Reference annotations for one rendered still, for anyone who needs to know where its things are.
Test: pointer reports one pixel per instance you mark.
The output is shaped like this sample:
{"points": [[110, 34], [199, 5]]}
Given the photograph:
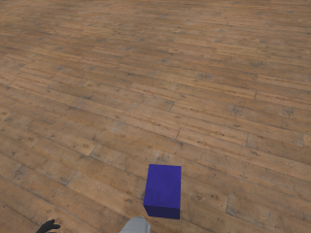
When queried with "carton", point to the carton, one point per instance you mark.
{"points": [[163, 191]]}

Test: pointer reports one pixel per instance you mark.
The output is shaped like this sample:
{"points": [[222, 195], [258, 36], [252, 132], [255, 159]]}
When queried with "left robot hand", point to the left robot hand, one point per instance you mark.
{"points": [[49, 225]]}

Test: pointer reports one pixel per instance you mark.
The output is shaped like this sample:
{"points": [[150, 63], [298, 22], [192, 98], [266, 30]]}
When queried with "robot left thigh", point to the robot left thigh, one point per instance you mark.
{"points": [[136, 225]]}

